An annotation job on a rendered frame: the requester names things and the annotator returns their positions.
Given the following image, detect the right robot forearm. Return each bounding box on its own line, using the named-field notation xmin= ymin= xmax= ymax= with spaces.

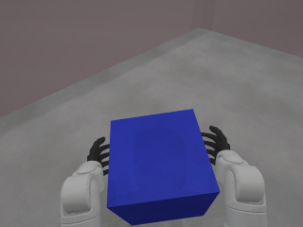
xmin=215 ymin=149 xmax=268 ymax=227

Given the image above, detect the robot left hand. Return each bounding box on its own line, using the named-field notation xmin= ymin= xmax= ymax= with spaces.
xmin=87 ymin=136 xmax=110 ymax=176

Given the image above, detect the robot right hand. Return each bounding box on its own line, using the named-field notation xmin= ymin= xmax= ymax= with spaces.
xmin=201 ymin=126 xmax=231 ymax=166

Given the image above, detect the left robot forearm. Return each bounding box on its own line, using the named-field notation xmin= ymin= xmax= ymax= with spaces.
xmin=60 ymin=161 xmax=105 ymax=227

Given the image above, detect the carton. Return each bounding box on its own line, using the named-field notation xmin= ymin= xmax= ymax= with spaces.
xmin=106 ymin=109 xmax=221 ymax=226

